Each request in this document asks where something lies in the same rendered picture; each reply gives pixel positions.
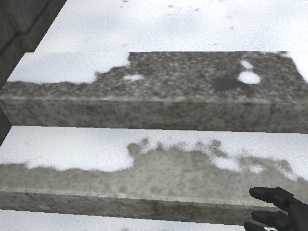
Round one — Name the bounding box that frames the right robot hand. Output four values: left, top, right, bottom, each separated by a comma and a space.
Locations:
244, 187, 308, 231

